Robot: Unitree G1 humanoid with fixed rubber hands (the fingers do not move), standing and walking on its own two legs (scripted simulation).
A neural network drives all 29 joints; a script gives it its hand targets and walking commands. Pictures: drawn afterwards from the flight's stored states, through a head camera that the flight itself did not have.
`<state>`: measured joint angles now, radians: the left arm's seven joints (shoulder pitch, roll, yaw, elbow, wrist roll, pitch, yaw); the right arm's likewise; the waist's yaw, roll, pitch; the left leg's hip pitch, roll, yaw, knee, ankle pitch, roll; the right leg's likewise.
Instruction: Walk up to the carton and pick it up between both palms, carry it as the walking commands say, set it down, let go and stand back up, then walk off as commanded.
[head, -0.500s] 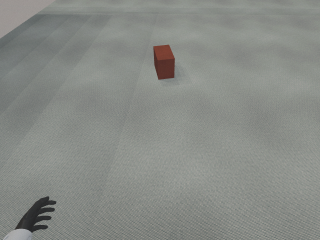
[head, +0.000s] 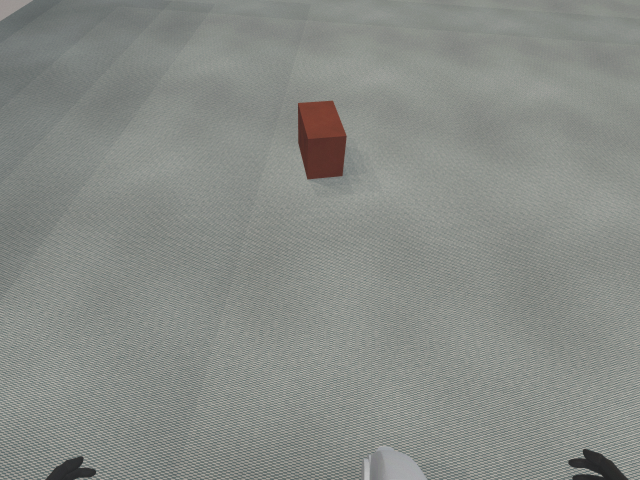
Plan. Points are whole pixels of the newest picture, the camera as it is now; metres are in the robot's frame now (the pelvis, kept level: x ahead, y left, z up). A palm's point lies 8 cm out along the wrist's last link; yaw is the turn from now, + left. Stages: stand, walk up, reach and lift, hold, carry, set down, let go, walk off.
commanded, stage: walk up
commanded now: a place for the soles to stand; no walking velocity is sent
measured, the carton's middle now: (320, 139) +1.63 -0.04 -0.63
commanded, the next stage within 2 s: none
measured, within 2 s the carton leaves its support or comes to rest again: neither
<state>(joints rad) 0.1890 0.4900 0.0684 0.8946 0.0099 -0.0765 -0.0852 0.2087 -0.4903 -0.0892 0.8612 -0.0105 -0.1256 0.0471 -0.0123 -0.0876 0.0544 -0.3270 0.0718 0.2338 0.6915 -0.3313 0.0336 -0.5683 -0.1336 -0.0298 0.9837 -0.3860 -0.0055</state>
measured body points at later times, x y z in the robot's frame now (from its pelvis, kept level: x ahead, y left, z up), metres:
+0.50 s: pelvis +0.28 -0.02 +0.01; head +0.29 -0.02 +0.46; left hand +0.27 +0.34 -0.08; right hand +0.45 -0.34 -0.09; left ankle +0.41 +0.12 -0.70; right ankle +0.20 -0.13 -0.71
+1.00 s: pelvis +0.50 -0.04 -0.02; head +0.50 -0.04 +0.43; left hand +0.59 +0.33 -0.08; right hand +0.62 -0.38 -0.11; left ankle +0.53 +0.08 -0.68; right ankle +0.55 -0.16 -0.71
